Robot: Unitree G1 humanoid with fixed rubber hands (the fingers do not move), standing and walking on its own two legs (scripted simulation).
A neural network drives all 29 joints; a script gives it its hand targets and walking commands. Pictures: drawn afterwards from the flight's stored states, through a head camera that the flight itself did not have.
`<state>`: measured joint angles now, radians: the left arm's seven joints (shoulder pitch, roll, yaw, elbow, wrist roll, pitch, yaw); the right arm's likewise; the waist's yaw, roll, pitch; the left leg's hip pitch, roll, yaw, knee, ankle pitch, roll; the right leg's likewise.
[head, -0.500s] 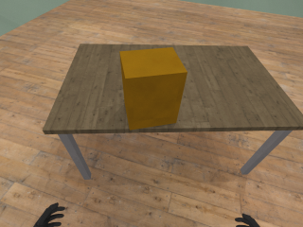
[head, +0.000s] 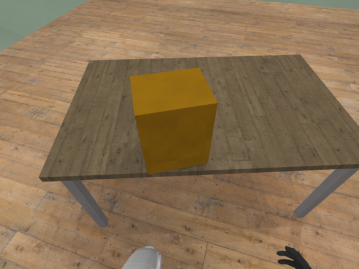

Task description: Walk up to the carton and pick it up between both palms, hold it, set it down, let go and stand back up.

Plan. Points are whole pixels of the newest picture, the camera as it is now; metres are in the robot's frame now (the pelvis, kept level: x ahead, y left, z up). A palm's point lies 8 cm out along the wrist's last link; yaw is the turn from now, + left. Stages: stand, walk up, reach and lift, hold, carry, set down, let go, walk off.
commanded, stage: walk up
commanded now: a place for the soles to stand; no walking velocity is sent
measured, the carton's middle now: (172, 123) +0.53 +0.03 -0.02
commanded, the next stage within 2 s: none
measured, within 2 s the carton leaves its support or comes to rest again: neither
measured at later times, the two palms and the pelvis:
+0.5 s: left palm out of the picture +0.10 +0.36 -0.12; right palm (282, 265) +0.15 -0.21 -0.06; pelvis +0.07 +0.08 +0.00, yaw +2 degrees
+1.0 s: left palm out of the picture +0.10 +0.32 -0.07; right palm (288, 257) +0.17 -0.25 -0.10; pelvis +0.07 +0.02 +0.00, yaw +1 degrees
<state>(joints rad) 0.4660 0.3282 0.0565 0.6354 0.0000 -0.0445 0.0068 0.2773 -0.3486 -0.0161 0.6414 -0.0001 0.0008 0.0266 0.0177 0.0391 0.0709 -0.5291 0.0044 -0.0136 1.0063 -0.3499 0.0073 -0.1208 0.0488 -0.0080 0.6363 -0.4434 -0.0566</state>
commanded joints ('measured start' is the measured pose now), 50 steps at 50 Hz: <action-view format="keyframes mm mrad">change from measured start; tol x32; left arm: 1 44 296 82 -151 33 -29 34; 50 -53 320 86 -119 53 10 41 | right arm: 1 -122 -174 -98 -150 -55 -17 9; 7 256 -294 -157 -30 -67 -45 -23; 50 -1 -234 -116 -114 -28 24 12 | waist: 1 50 -155 81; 8 -99 202 -294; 50 41 -247 28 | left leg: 1 -112 81 2 -230 130 11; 6 492 34 -35 -506 289 102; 8 743 299 -556 -534 264 171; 12 426 296 -596 -805 -370 51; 35 -42 185 -277 -756 -385 5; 40 88 -36 -125 111 -150 -27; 50 27 -25 -13 -181 -189 -1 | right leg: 1 74 -280 298 -204 578 -80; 11 -543 -60 112 598 -71 38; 37 182 -101 54 -57 -7 -41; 39 -254 -442 651 -451 -500 -201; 41 -507 -433 566 -478 -511 -229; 50 -43 -304 420 -344 -328 -158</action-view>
